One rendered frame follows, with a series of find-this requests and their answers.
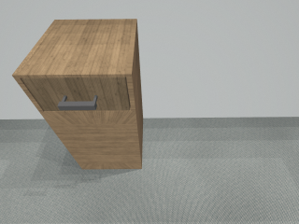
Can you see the handle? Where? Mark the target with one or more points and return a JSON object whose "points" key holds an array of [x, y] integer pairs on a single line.
{"points": [[77, 105]]}

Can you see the drawer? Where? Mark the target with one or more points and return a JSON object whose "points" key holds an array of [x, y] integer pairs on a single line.
{"points": [[112, 92]]}

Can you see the cabinet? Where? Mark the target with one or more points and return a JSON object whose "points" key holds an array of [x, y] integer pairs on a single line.
{"points": [[97, 139]]}

